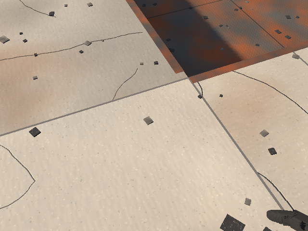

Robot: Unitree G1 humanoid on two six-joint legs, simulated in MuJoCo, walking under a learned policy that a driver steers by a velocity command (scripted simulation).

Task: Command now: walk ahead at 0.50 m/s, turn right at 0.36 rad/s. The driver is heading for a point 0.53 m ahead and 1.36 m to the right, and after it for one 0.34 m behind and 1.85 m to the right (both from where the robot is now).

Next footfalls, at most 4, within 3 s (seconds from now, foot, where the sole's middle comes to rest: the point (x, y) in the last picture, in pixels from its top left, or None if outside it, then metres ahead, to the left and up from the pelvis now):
0.08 left None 0.19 0.14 -0.78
0.56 right None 0.41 -0.19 -0.78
1.00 left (208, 184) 0.70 -0.13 -0.78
1.44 right None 0.47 -0.25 -0.78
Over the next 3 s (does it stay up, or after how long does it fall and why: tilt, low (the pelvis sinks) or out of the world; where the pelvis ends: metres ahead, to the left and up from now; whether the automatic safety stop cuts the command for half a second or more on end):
stays up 0.73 -0.86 -0.01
